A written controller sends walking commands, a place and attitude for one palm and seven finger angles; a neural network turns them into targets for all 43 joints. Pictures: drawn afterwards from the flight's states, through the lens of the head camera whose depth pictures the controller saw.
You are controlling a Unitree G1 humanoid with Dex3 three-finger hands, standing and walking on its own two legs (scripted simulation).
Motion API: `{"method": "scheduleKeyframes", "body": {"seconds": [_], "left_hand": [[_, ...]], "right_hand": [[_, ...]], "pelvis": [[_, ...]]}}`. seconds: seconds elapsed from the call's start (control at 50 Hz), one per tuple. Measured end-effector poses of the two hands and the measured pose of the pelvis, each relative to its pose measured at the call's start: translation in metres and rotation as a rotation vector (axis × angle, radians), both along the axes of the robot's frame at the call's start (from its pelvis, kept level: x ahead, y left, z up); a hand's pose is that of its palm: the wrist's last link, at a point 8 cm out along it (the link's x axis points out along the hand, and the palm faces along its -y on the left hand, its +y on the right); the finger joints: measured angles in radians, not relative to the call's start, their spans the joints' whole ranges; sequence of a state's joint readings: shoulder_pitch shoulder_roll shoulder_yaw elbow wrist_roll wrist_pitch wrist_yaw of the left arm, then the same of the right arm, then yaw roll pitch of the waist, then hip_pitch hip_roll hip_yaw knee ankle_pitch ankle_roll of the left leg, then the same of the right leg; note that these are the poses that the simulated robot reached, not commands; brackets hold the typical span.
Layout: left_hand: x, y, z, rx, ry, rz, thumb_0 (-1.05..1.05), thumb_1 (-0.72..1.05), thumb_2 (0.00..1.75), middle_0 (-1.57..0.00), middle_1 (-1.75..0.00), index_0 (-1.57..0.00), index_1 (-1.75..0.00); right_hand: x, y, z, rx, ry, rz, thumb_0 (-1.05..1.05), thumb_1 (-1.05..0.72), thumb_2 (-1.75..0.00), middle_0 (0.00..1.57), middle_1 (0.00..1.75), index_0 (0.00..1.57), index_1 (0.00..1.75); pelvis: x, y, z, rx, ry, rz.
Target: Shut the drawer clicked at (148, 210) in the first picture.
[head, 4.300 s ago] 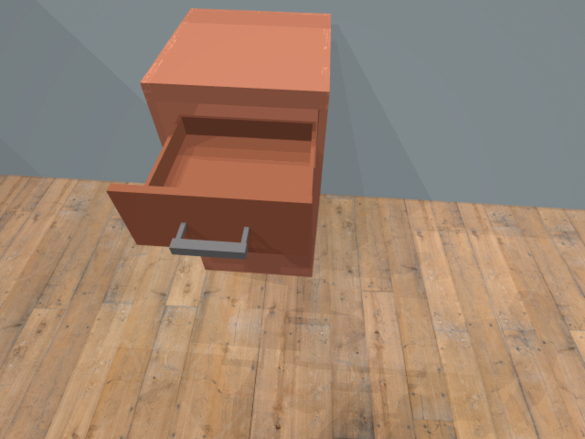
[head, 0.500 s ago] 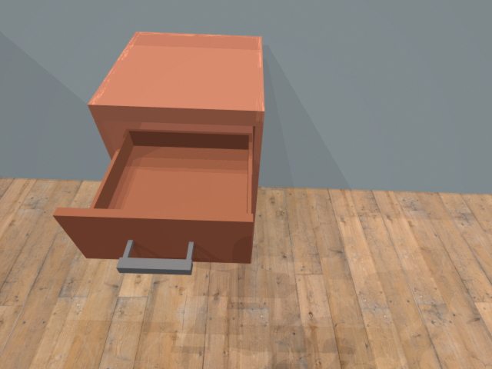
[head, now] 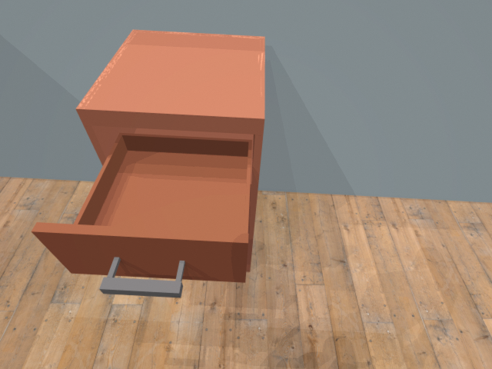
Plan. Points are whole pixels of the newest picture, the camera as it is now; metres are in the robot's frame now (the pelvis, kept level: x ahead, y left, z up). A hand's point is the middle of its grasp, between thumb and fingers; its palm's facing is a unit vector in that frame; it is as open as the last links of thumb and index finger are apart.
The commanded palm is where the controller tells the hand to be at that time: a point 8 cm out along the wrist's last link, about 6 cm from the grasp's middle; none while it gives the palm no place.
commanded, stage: come to a stop and stand still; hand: left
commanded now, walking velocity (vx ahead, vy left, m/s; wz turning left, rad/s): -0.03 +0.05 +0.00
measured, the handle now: (145, 276) +0.29 +0.22 -0.08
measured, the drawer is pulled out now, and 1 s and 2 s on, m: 0.30 0.30 0.30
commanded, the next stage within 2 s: look again from close up in 0.84 s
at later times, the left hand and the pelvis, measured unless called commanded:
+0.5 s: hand out of the picture +0.02 +0.20 -0.17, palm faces -0.01 -0.97 -0.25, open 7.4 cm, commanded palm none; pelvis -0.02 +0.01 +0.00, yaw -1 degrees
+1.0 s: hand out of the picture -0.07 +0.18 -0.17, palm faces -0.02 -0.99 -0.17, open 7.4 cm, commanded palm none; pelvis -0.03 +0.01 +0.01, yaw -2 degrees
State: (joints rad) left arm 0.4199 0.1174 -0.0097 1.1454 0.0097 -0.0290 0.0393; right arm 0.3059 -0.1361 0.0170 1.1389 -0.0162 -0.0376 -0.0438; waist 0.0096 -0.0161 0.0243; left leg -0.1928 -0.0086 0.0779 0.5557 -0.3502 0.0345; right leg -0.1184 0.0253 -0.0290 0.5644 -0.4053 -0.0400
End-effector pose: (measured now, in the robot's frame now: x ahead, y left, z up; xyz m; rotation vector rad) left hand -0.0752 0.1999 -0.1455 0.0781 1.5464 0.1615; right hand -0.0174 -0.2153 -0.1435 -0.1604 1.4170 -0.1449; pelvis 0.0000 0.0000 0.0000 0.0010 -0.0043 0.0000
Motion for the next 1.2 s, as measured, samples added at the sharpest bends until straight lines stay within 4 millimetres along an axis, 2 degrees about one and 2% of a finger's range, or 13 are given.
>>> {"method": "scheduleKeyframes", "body": {"seconds": [0.08,0.2,0.3,0.44,0.54,0.66,0.84,1.0,1.2], "left_hand": [[0.02,0.0,0.002,0.002,-0.017,0.006,0.01,0.91,0.9,-0.2,-0.3,-0.2,-0.29],[0.055,0.001,0.005,0.026,-0.111,-0.02,0.01,0.91,0.9,-0.2,-0.3,-0.2,-0.29],[0.063,0.016,0.008,0.07,-0.148,-0.086,0.02,0.92,0.9,-0.2,-0.3,-0.2,-0.29],[0.082,0.041,0.006,0.103,-0.24,-0.116,0.01,0.91,0.9,-0.2,-0.3,-0.2,-0.29],[0.089,0.047,0.012,0.1,-0.293,-0.13,0.01,0.91,0.9,-0.2,-0.3,-0.2,-0.29],[0.077,0.045,0.014,0.076,-0.278,-0.141,0.01,0.91,0.9,-0.2,-0.3,-0.2,-0.29],[0.031,0.037,0.011,0.044,-0.139,-0.116,0.01,0.91,0.9,-0.2,-0.3,-0.2,-0.29],[0.007,0.026,0.008,0.018,-0.063,-0.088,0.01,0.91,0.9,-0.2,-0.3,-0.2,-0.29],[0.014,0.015,0.006,0.0,-0.087,-0.078,0.01,0.91,0.9,-0.2,-0.3,-0.2,-0.29]], "right_hand": [[0.022,0.0,0.005,-0.016,-0.042,0.013,0.01,-0.92,-0.9,0.2,0.3,0.2,0.3],[0.036,-0.008,0.005,-0.019,-0.051,0.024,0.01,-0.93,-0.9,0.2,0.3,0.2,0.3],[0.043,-0.014,0.007,-0.017,-0.119,0.001,0.01,-0.93,-0.9,0.2,0.3,0.2,0.3],[0.03,-0.01,0.003,-0.027,-0.169,-0.014,0.01,-0.92,-0.9,0.2,0.3,0.2,0.3],[0.01,0.0,0.003,-0.012,-0.148,-0.01,0.01,-0.92,-0.9,0.2,0.3,0.2,0.3],[-0.016,0.007,0.005,0.005,-0.099,-0.007,0.01,-0.92,-0.9,0.2,0.3,0.2,0.3],[-0.044,0.012,0.007,0.017,-0.004,-0.022,0.01,-0.91,-0.9,0.2,0.3,0.2,0.3],[-0.041,0.014,0.008,0.014,0.014,-0.027,0.01,-0.91,-0.9,0.2,0.3,0.2,0.3],[-0.025,0.011,0.009,0.004,-0.016,-0.018,0.01,-0.92,-0.9,0.2,0.3,0.2,0.3]], "pelvis": [[0.008,0.002,0.005,0.005,-0.004,0.01],[0.008,-0.001,0.006,0.019,0.019,0.006],[-0.002,-0.001,0.005,-0.003,0.033,-0.015],[-0.014,0.006,-0.003,0.001,0.003,-0.021],[-0.026,0.012,0.0,-0.005,-0.016,-0.021],[-0.036,0.016,0.004,0.001,-0.009,-0.026],[-0.036,0.016,0.007,0.005,0.006,-0.028],[-0.032,0.014,0.008,0.003,0.0,-0.027],[-0.031,0.012,0.009,0.005,-0.007,-0.024]]}}
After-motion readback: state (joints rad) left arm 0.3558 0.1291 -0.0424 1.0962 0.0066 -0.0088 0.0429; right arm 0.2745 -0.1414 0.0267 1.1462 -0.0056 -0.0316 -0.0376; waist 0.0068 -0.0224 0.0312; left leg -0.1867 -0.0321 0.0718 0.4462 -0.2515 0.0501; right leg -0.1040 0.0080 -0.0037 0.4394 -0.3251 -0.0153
